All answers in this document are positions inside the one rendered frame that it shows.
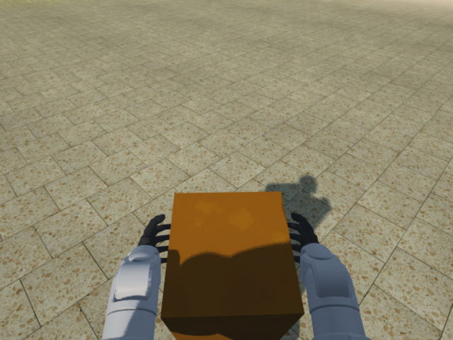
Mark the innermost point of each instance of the right robot hand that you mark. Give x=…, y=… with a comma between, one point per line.
x=306, y=235

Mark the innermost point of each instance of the robot right forearm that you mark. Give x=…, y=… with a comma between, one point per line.
x=333, y=305

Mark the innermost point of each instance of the left robot hand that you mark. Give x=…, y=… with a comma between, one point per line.
x=149, y=237

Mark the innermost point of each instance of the carton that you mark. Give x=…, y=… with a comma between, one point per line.
x=230, y=270

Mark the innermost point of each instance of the robot left forearm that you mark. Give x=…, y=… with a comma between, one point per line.
x=133, y=300

